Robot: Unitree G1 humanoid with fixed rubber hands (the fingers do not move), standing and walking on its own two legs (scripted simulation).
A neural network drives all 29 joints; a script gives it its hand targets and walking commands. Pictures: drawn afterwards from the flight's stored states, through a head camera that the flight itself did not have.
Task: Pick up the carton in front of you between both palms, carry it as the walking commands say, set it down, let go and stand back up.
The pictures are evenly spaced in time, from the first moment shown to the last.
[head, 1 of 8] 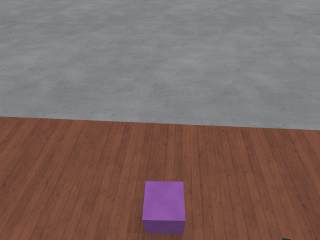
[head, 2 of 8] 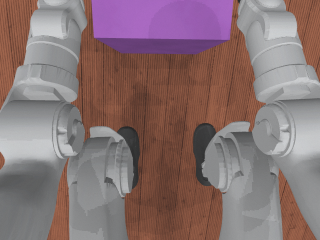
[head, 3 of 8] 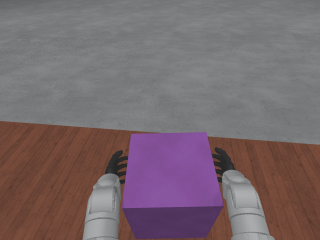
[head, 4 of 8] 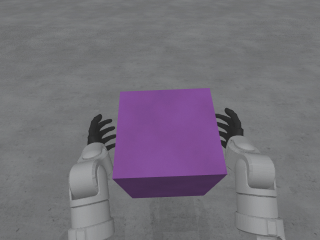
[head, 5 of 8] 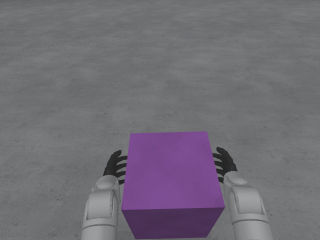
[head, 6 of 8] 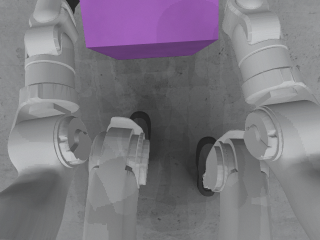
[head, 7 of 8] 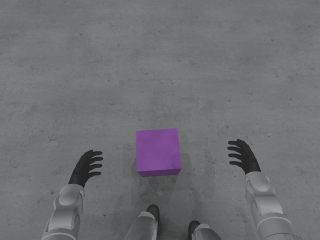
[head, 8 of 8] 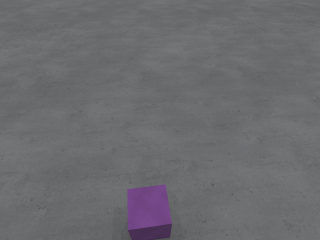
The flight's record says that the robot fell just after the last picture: no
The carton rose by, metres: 0.69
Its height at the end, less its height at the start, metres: -0.12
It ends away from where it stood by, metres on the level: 2.26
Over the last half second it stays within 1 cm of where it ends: yes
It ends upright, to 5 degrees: yes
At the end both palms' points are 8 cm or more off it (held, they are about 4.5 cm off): yes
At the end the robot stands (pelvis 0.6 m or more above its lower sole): yes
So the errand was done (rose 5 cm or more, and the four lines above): yes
